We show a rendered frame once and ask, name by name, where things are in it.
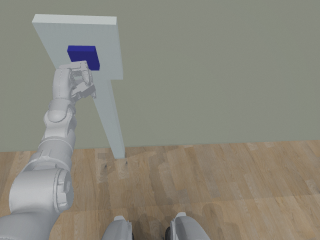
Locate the button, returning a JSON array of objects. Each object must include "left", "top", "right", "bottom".
[{"left": 67, "top": 45, "right": 100, "bottom": 71}]

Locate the panel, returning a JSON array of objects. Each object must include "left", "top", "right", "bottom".
[{"left": 32, "top": 14, "right": 125, "bottom": 159}]

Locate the left robot thigh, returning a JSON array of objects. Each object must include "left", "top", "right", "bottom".
[{"left": 101, "top": 219, "right": 133, "bottom": 240}]

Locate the left robot upper arm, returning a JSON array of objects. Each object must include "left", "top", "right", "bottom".
[{"left": 0, "top": 168, "right": 74, "bottom": 240}]

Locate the robot left hand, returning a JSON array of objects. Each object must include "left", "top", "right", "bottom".
[{"left": 52, "top": 60, "right": 97, "bottom": 106}]

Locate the robot left shin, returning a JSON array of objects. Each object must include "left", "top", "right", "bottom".
[{"left": 114, "top": 215, "right": 125, "bottom": 221}]

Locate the robot left forearm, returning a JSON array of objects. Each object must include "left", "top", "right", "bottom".
[{"left": 8, "top": 98, "right": 77, "bottom": 212}]

